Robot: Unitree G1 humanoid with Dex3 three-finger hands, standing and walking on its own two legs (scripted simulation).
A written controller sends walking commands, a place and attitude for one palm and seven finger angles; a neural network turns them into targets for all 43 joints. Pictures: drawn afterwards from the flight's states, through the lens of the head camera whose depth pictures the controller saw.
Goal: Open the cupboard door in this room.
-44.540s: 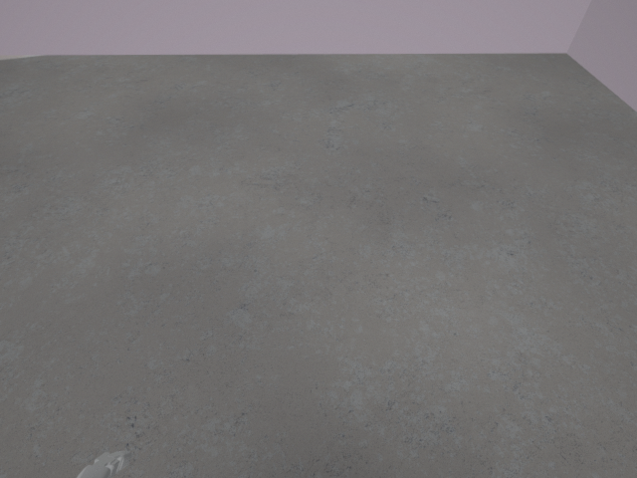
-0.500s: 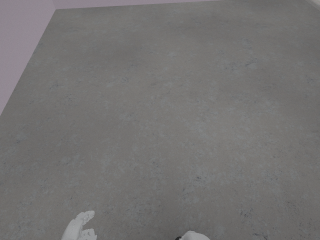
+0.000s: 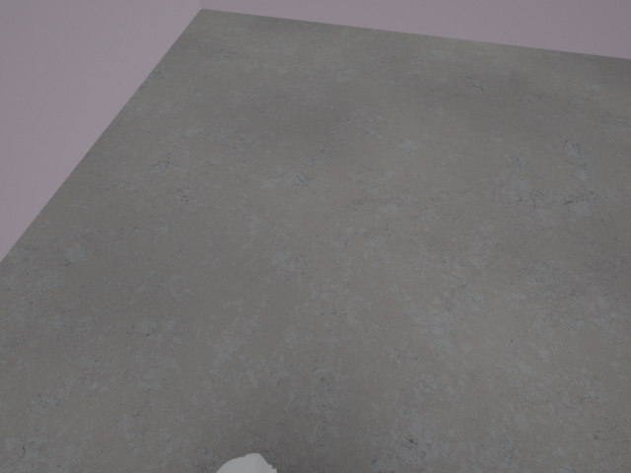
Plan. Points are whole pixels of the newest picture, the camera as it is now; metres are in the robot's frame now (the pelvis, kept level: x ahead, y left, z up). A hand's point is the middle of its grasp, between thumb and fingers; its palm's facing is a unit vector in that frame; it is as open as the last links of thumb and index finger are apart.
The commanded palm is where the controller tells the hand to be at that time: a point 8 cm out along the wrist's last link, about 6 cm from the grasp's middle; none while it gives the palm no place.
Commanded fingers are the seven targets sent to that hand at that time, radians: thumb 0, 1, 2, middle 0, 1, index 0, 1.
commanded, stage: turn to face it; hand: left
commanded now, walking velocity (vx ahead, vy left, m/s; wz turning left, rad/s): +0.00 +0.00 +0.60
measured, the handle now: out of the picture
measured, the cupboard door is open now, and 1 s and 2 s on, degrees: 45 45 45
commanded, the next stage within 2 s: none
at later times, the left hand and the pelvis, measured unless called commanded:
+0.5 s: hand out of the picture +0.12 +0.15 -0.12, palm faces +0.25 -0.92 -0.30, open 7.4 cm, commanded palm none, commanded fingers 0.00 0.90 0.90 -0.20 -0.30 -0.20 -0.30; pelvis +0.06 -0.08 +0.02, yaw +17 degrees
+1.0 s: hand out of the picture +0.00 +0.16 -0.15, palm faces +0.59 -0.76 -0.26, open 7.4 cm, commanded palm none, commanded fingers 0.00 0.90 0.90 -0.20 -0.30 -0.20 -0.30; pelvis +0.07 -0.06 +0.02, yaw +36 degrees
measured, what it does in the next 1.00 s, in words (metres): steps on the spot, turning left: right foot, then left foot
